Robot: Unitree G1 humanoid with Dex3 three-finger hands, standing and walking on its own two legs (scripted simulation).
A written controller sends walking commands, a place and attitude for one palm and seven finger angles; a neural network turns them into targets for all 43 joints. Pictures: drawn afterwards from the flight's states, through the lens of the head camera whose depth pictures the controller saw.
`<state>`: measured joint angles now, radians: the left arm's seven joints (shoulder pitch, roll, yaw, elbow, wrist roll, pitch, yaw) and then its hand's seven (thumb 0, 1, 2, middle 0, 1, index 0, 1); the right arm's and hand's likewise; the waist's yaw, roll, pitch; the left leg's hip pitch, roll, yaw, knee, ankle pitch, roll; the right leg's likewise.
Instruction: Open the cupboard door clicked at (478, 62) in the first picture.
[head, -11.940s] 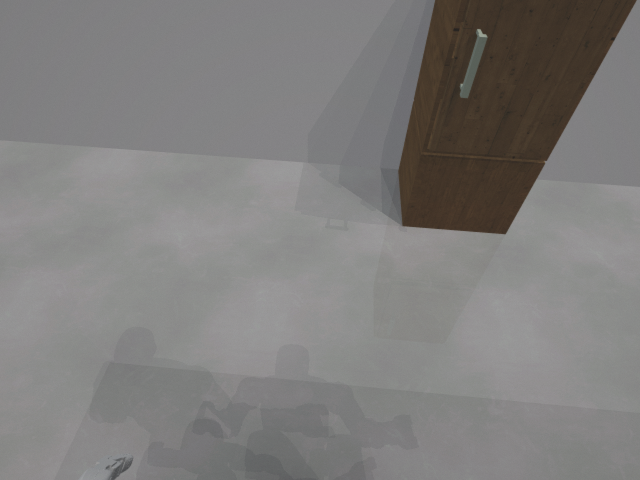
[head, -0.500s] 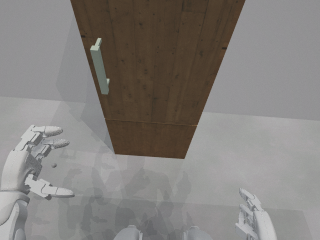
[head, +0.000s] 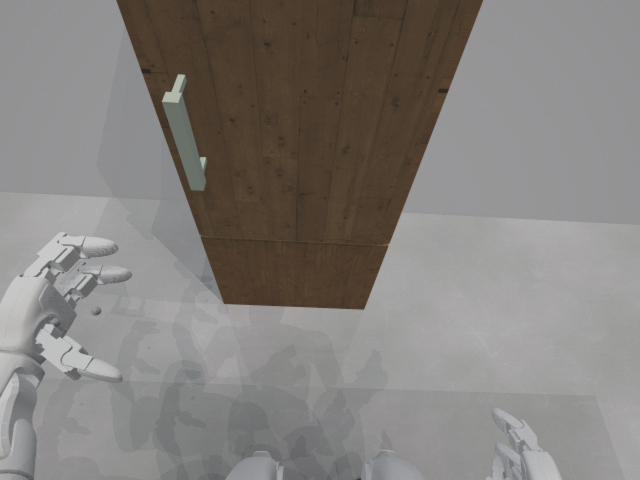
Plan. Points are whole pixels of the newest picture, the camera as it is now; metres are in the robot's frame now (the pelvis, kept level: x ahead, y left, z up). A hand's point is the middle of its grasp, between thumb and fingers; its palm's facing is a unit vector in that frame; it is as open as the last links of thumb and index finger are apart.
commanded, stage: raise the hand with hooked fingers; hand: left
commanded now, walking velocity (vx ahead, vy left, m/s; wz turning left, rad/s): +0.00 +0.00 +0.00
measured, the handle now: (189, 137) +0.58 +0.24 +0.04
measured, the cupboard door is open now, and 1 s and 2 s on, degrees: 0 0 0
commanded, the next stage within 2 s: move the hooked fingers beside the handle in 0.30 s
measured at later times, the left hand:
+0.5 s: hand (99, 314) +0.28 +0.26 +0.05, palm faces +0.05 -1.00 -0.04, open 14.0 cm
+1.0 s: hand (108, 246) +0.37 +0.29 +0.05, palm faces +0.04 -1.00 -0.03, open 14.0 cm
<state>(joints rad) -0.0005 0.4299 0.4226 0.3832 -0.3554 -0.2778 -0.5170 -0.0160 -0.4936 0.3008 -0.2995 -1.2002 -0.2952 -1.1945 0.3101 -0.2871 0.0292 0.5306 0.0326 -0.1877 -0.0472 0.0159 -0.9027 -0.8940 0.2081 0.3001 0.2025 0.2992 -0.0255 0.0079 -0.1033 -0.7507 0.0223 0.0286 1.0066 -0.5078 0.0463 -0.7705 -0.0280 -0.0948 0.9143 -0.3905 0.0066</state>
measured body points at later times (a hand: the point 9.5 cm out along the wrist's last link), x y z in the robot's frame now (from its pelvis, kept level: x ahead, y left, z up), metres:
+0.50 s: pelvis -0.01 -0.02 +0.00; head +0.06 +0.00 +0.44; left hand +0.27 +0.32 +0.06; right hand +0.15 -0.26 -0.08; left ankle -0.01 +0.08 -0.68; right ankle +0.03 -0.13 -0.68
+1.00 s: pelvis -0.01 -0.01 -0.01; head +0.10 +0.02 +0.42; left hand +0.36 +0.34 +0.05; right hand +0.07 -0.29 -0.11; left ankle -0.01 +0.08 -0.68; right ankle +0.03 -0.13 -0.68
